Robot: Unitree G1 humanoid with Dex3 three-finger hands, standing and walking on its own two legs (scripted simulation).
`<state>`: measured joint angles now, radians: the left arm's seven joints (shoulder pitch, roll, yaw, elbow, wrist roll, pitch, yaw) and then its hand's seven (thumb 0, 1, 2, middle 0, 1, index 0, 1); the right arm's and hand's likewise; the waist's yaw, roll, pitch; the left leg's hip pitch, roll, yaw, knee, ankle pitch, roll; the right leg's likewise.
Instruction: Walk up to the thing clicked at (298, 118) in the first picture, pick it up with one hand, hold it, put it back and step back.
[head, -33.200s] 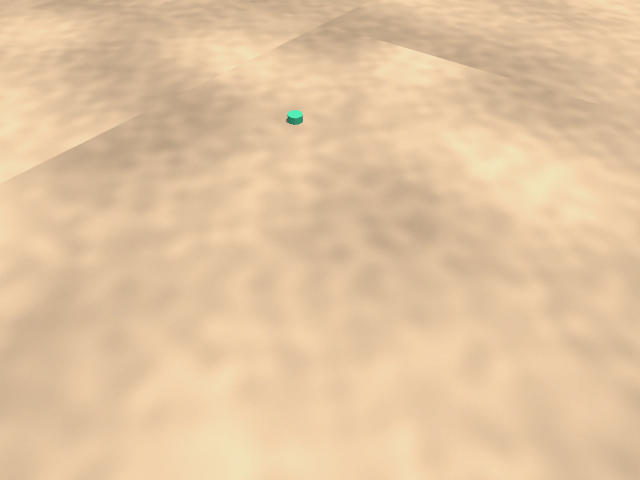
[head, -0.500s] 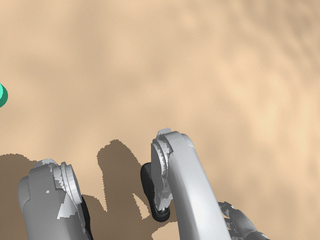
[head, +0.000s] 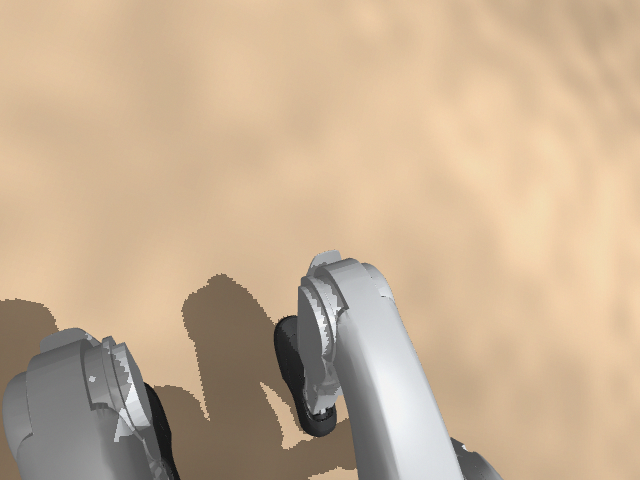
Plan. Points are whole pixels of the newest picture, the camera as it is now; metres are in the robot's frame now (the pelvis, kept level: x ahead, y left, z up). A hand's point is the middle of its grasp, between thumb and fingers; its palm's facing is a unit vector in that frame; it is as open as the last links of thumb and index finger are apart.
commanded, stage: home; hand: left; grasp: from above
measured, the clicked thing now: out of the picture +0.53 +0.34 -0.30
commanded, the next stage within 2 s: none
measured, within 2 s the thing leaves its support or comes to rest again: neither
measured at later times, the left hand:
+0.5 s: hand out of the picture +0.38 +0.33 +0.03, palm faces -0.23 -0.61 -0.76, open 8.3 cm
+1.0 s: hand out of the picture +0.27 +0.23 +0.23, palm faces +0.18 -0.94 -0.28, open 7.4 cm
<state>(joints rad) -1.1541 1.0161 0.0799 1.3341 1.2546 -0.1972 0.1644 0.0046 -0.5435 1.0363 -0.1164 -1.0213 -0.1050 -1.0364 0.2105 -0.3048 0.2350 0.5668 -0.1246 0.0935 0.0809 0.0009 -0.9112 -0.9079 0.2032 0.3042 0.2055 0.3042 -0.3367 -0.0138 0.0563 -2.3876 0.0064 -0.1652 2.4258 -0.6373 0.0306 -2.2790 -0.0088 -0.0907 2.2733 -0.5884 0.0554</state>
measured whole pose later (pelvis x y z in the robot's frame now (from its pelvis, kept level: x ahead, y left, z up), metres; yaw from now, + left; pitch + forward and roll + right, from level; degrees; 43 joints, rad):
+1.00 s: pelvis +0.05 -0.01 +0.32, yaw +10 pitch +20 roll -4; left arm 0.10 0.29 0.08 0.22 -0.02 0.37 0.07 0.01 0.90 0.90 -0.21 -0.30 -0.21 -0.29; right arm 0.20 -0.22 0.05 0.58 0.06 -0.11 -0.11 0.01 -0.90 -0.90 0.20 0.30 0.21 0.30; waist -0.09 0.04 -0.18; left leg -1.17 0.04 -0.07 1.37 -0.55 -0.01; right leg -1.13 -0.02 -0.07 1.30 -0.52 0.02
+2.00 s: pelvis +0.10 +0.00 +0.39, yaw +11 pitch +10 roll -3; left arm 0.50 0.22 0.03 -0.12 -0.06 0.45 0.01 0.02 0.91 0.90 -0.20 -0.30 -0.20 -0.29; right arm 0.30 -0.21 0.03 0.56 0.01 -0.24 -0.19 0.01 -0.90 -0.90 0.20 0.30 0.21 0.30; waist -0.04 0.05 -0.16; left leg -0.68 0.04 -0.06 1.02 -0.50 -0.01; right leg -0.64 -0.02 -0.07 0.94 -0.47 0.02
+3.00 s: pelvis +0.09 +0.00 +0.39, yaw +11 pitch +10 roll -3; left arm 0.50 0.23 0.03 -0.12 -0.06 0.46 0.01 0.02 0.91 0.90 -0.20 -0.29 -0.20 -0.29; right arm 0.29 -0.21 0.03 0.55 0.01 -0.24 -0.19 0.01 -0.90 -0.90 0.20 0.30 0.21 0.30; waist -0.04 0.05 -0.16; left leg -0.69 0.04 -0.05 1.02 -0.50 -0.01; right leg -0.64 -0.02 -0.06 0.94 -0.46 0.03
